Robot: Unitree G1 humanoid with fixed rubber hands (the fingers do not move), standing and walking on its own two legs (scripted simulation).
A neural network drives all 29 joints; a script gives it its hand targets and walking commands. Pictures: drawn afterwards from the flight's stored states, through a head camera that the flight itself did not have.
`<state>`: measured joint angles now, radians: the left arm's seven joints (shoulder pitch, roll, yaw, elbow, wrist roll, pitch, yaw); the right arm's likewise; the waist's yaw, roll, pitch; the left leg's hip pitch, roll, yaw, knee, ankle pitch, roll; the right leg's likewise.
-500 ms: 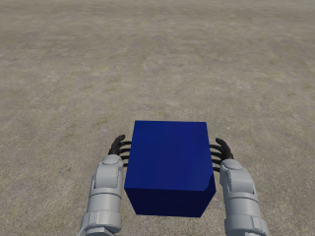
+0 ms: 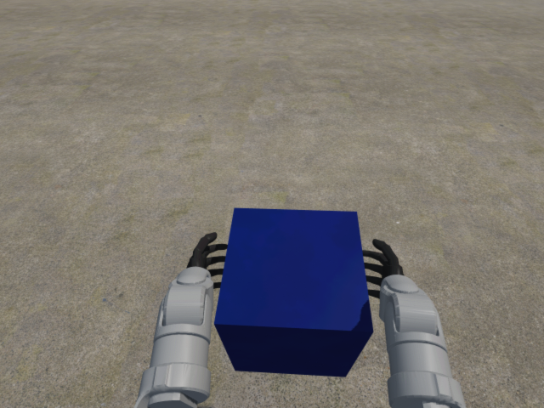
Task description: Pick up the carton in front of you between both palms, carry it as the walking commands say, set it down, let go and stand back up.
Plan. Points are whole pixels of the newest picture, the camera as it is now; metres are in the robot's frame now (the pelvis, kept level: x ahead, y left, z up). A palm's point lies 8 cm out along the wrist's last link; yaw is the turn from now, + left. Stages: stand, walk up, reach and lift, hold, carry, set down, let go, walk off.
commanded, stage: set down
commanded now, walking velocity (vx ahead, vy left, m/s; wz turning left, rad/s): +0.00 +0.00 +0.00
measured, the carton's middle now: (292, 296) +0.32 +0.00 -0.05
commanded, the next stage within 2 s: none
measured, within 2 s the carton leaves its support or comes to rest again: neither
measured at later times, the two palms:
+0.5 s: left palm (208, 306) +0.34 +0.16 -0.12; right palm (354, 305) +0.35 -0.13 -0.12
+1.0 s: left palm (212, 317) +0.39 +0.18 -0.26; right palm (334, 310) +0.42 -0.12 -0.25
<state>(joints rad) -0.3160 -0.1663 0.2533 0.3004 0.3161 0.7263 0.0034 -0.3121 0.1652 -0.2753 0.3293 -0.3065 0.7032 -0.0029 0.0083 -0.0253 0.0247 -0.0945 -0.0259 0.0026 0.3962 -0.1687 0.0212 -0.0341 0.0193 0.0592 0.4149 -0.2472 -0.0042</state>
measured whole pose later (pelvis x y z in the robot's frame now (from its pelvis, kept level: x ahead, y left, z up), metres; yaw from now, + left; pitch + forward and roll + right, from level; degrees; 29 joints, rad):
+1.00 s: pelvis -0.05 +0.00 -0.17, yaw -2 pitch +43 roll -2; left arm -0.87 -0.13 0.53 0.50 0.32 0.32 0.04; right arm -0.93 0.07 -0.48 0.64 -0.27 0.28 -0.03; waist 0.06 -0.05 -0.14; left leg -1.69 -0.05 -0.06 1.33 -0.38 -0.01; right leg -1.63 0.11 0.06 1.37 -0.48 0.02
